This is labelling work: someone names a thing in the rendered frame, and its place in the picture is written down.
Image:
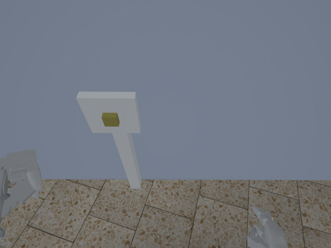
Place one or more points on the button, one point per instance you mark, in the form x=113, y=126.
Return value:
x=110, y=119

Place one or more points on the robot left hand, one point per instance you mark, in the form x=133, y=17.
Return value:
x=20, y=168

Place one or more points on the panel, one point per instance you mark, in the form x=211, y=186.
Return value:
x=94, y=103

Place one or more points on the robot right hand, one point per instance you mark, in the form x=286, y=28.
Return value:
x=271, y=236

